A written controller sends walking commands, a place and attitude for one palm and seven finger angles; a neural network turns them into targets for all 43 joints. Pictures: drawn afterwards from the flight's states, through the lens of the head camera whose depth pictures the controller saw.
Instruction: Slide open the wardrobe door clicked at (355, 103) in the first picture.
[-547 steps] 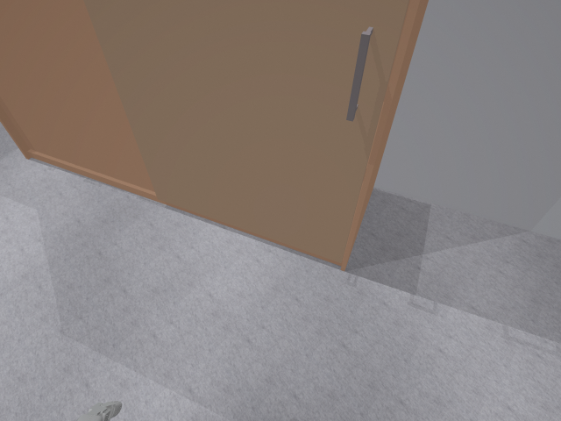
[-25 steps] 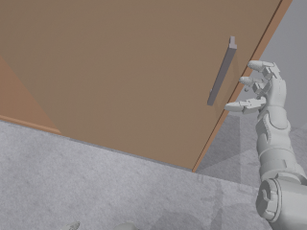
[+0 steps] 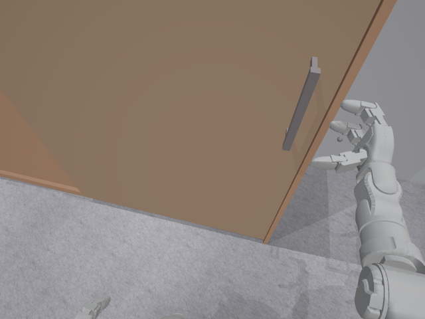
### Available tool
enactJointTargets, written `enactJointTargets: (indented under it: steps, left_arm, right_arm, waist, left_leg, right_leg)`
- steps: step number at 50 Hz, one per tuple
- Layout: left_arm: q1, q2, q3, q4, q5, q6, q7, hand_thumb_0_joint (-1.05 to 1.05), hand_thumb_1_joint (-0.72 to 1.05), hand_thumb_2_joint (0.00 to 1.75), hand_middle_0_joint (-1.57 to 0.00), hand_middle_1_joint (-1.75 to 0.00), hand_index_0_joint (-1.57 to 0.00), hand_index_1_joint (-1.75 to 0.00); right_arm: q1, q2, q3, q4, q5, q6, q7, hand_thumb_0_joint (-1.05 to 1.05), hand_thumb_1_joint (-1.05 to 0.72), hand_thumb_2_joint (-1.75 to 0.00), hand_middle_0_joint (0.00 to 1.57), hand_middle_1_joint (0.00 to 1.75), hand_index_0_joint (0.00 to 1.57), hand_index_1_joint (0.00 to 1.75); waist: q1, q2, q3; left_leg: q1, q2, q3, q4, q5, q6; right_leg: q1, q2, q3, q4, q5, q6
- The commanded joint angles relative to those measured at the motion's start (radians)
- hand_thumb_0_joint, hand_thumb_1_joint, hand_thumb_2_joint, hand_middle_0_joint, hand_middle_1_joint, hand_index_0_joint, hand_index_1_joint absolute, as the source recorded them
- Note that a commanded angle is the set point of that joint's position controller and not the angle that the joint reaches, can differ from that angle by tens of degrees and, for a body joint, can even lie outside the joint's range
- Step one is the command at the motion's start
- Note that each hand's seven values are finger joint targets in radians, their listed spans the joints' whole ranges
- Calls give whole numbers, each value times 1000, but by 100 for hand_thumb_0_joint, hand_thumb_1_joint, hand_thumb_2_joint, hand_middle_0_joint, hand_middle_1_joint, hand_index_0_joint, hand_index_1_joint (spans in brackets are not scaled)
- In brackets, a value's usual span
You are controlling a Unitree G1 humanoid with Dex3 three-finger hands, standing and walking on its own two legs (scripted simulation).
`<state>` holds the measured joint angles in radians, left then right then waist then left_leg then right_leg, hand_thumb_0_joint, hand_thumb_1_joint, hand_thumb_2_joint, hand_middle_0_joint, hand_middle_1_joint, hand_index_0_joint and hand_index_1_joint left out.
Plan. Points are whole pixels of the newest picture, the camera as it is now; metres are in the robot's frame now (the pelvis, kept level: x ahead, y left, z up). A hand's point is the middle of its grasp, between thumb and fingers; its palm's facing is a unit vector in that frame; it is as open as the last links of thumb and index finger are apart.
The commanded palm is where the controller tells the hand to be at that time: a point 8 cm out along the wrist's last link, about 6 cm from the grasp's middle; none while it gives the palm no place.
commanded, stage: move the hooked fingers beside the handle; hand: right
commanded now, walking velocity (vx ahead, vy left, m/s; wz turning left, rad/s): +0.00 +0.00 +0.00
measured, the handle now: (298, 108) +0.53 -0.12 +0.11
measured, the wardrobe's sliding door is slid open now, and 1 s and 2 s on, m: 0.00 0.00 0.00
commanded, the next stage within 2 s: feel for the door with the fingertips in 0.18 s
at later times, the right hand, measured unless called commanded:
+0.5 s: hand (318, 132) +0.46 -0.15 +0.11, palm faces +0.10 +0.99 +0.03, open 14.0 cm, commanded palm +0.42 -0.20 +0.11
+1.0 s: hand (322, 130) +0.46 -0.15 +0.12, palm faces +0.14 +0.99 +0.00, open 14.0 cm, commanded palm +0.43 -0.20 +0.11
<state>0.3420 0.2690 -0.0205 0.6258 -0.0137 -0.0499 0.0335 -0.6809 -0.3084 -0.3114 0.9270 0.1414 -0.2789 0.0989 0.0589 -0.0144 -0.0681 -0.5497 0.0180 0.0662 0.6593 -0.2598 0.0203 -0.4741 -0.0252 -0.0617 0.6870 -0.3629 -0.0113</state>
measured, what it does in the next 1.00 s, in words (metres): stands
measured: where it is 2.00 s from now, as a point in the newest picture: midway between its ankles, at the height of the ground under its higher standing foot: outside the picture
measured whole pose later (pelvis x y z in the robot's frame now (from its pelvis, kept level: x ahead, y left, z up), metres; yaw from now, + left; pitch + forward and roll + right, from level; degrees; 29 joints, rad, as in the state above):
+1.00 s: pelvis -0.01 +0.01 +0.00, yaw -1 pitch +9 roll +0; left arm 0.33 0.26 -0.02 0.65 0.00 -0.04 0.03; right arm -0.78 -0.27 -0.27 1.02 0.11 -0.31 0.01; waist 0.07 -0.01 -0.06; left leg -0.56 0.02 0.08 0.67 -0.26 0.03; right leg -0.49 -0.03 -0.05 0.69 -0.35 0.00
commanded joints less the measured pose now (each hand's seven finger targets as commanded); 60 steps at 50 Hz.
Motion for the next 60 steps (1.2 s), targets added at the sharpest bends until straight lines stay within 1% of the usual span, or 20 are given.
enactJointTargets:
  steps: [1,6,9,13,14,19,22,25,30,32,33,34,38,40,41,43,44,50,53,60]
  left_arm:
    - [40,132,46,-95,-7,-37,10,0,90,90,-20,-30,-20,-30]
    - [36,125,42,-80,-4,-40,17,0,90,90,-20,-30,-20,-30]
    - [49,131,46,-76,-1,-42,17,0,90,90,-20,-30,-20,-30]
    - [64,136,45,-69,2,-44,14,0,90,90,-20,-30,-20,-30]
    - [61,135,44,-70,1,-42,13,0,90,90,-20,-30,-20,-30]
    - [75,127,53,-82,7,-42,-7,0,90,90,-20,-30,-20,-30]
    - [78,130,56,-83,11,-37,-14,0,90,90,-20,-30,-20,-30]
    - [72,126,55,-79,12,-29,-14,0,90,90,-20,-30,-20,-30]
    - [59,113,55,-87,18,-30,-13,0,90,90,-20,-30,-20,-30]
    - [56,111,57,-80,18,-37,-12,0,90,90,-20,-30,-20,-30]
    - [66,118,58,-74,19,-35,-9,0,90,90,-20,-30,-20,-30]
    - [59,117,57,-72,15,-34,-7,0,90,90,-20,-30,-20,-30]
    - [57,121,55,-72,11,-23,0,0,90,90,-20,-30,-20,-30]
    - [51,115,50,-69,8,-25,-1,0,90,90,-20,-30,-20,-30]
    - [52,118,50,-67,8,-26,1,0,90,90,-20,-30,-20,-30]
    - [58,122,53,-69,9,-28,2,0,90,90,-20,-30,-20,-30]
    - [55,123,54,-69,8,-29,4,0,90,90,-20,-30,-20,-30]
    - [68,128,46,-43,11,-30,6,0,90,90,-20,-30,-20,-30]
    - [76,130,48,-43,16,-33,3,0,90,90,-20,-30,-20,-30]
    - [113,146,48,-36,24,-29,-2,0,90,90,-20,-30,-20,-30]
  right_arm:
    - [-463,-212,-21,-241,1,-88,-4,0,50,-30,30,120,30,120]
    - [-568,-193,18,-226,-19,-97,-12,0,50,-30,30,120,30,120]
    - [-534,-212,-9,-216,-11,-101,-12,0,50,-30,30,120,30,120]
    - [-519,-182,7,-139,-6,-86,-9,0,50,-30,30,120,30,120]
    - [-514,-181,9,-135,-9,-83,-9,0,50,-30,30,120,30,120]
    - [-491,-92,53,-195,-10,-87,-38,0,50,-30,30,120,30,120]
    - [-453,-135,-2,-232,-6,-89,-72,0,50,-30,30,120,30,120]
    - [-472,-147,-4,-223,-32,-85,-105,0,50,-30,30,120,30,120]
    - [-495,-127,19,-321,-60,-108,-142,0,50,-30,30,120,30,120]
    - [-493,-97,35,-321,-50,-108,-142,0,50,-30,30,120,30,120]
    - [-474,-123,14,-291,-48,-104,-142,0,50,-30,30,120,30,120]
    - [-459,-124,15,-258,-46,-95,-135,0,50,-30,30,120,30,120]
    - [-449,-156,-2,-218,-57,-69,-120,0,50,-30,30,120,30,120]
    - [-491,-113,36,-203,-51,-67,-110,0,50,-30,30,120,30,120]
    - [-498,-116,36,-187,-47,-69,-104,0,50,-30,30,120,30,120]
    - [-521,-114,33,-191,-32,-82,-97,0,50,-30,30,120,30,120]
    - [-514,-135,15,-176,-30,-86,-93,0,50,-30,30,120,30,120]
    - [-644,-162,33,-87,-52,-116,-83,0,50,-30,30,120,30,120]
    - [-696,-169,34,-97,-58,-137,-87,0,50,-30,30,120,30,120]
    - [-689,-230,-27,11,-52,-131,-97,0,50,-30,30,120,30,120]
  waist:
    - [8,9,-299]
    - [30,-56,-310]
    - [15,-39,-381]
    - [26,23,-344]
    - [20,-6,-339]
    - [12,-19,-379]
    - [-4,17,-397]
    - [7,61,-324]
    - [-2,-20,-387]
    - [6,-33,-392]
    - [9,43,-382]
    - [9,49,-352]
    - [6,28,-331]
    - [18,-8,-300]
    - [22,17,-287]
    - [28,71,-314]
    - [20,48,-324]
    - [54,26,-294]
    - [57,-31,-346]
    - [62,28,-369]
  left_leg:
    - [267,-21,-53,-51,237,2]
    - [218,-20,-52,-50,197,4]
    - [246,-23,-47,-36,235,6]
    - [230,-28,-35,-34,235,5]
    - [223,-25,-35,-31,235,6]
    - [212,-31,-22,-16,283,8]
    - [259,-33,-29,-17,315,6]
    - [262,-28,-35,-32,273,0]
    - [284,-28,-40,-26,303,6]
    - [280,-29,-42,-30,313,6]
    - [298,-31,-41,-34,311,3]
    - [302,-28,-45,-43,294,0]
    - [308,-22,-51,-54,286,2]
    - [275,-20,-50,-62,264,2]
    - [268,-21,-49,-66,249,2]
    - [286,-23,-52,-66,253,0]
    - [294,-20,-59,-64,255,-1]
    - [226,-16,-62,-61,178,-3]
    - [209,-18,-61,-47,182,0]
    - [226,-22,-59,-30,206,-6]
  right_leg:
    - [25,30,44,-94,192,-17]
    - [58,32,56,-87,169,-15]
    - [77,30,62,-78,216,-11]
    - [54,26,69,-80,220,-11]
    - [48,26,67,-83,221,-7]
    - [96,21,69,-71,313,-1]
    - [78,23,58,-70,323,-3]
    - [19,24,49,-86,245,-11]
    - [71,26,44,-85,283,-10]
    - [86,26,38,-79,286,-8]
    - [66,23,44,-81,278,-12]
    - [40,24,37,-91,242,-12]
    - [27,29,31,-98,224,-15]
    - [31,32,30,-99,204,-14]
    - [25,32,34,-99,190,-15]
    - [29,31,38,-95,194,-18]
    - [21,33,33,-93,189,-17]
    - [-6,37,49,-82,123,-19]
    - [21,39,56,-70,138,-17]
    - [-37,37,56,-60,148,-17]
